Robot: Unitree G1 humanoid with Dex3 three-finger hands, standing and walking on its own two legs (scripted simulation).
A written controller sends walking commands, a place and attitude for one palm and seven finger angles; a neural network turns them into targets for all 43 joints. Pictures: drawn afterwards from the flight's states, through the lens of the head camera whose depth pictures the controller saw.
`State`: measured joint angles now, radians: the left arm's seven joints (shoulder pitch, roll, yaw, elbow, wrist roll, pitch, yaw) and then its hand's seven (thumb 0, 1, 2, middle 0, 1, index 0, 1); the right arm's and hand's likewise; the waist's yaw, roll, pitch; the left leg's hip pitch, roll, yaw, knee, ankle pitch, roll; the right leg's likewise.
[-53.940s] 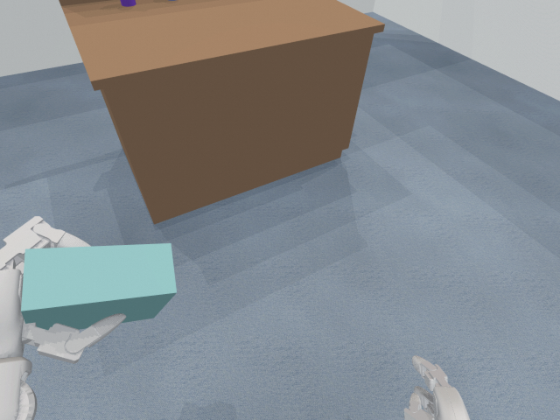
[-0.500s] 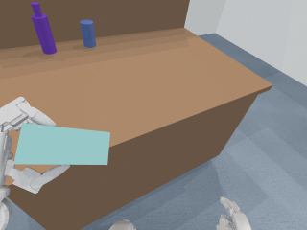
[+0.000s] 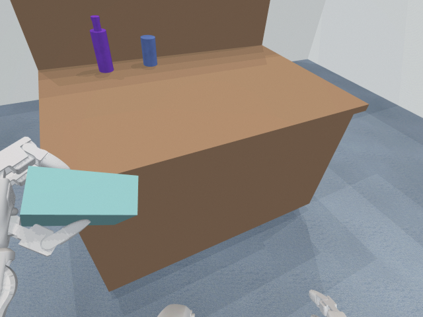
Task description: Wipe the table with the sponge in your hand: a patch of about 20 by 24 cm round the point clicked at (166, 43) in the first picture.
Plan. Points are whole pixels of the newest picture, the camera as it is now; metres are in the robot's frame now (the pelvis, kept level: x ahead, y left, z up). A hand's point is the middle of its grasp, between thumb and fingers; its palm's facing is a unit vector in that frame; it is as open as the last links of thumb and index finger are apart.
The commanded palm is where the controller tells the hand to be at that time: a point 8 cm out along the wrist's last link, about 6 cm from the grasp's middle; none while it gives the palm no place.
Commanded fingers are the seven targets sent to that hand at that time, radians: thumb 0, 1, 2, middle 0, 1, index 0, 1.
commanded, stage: stop stepping back and stand still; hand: left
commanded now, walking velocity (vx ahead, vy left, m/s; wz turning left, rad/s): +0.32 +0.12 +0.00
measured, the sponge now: (96, 201) +0.23 +0.20 +0.17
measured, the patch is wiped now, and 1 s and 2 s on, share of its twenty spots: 1.00 1.00 1.00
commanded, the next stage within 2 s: stand and wait in 1.10 s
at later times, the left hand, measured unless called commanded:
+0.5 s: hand (15, 282) +0.10 +0.22 +0.20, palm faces +0.43 -0.82 -0.37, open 10.0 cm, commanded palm +0.04 +0.27 +0.22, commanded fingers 0.00 0.10 1.30 -1.20 -1.60 -1.20 -1.60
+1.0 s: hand out of the picture +0.04 +0.19 +0.20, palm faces +0.41 -0.84 -0.36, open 10.0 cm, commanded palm +0.00 +0.24 +0.22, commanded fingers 0.00 0.10 1.30 -1.20 -1.60 -1.20 -1.60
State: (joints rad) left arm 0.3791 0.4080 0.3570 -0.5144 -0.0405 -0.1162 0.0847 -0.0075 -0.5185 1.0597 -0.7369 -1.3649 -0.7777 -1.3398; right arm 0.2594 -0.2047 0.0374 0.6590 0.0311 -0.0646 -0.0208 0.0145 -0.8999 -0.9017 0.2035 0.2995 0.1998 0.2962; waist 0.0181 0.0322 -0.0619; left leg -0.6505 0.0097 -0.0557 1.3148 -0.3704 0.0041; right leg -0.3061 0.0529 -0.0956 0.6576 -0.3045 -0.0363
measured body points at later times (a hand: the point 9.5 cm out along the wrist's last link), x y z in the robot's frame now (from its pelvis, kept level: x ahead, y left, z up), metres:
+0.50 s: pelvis -0.11 -0.02 -0.01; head -0.15 -0.02 +0.44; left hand +0.07 +0.26 +0.22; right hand +0.02 -0.25 -0.11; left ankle -0.11 +0.10 -0.67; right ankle -0.05 -0.12 -0.71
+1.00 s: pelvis -0.15 -0.05 +0.00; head -0.18 -0.05 +0.45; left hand +0.02 +0.23 +0.22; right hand +0.00 -0.28 -0.09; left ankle -0.17 +0.08 -0.67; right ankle -0.10 -0.13 -0.71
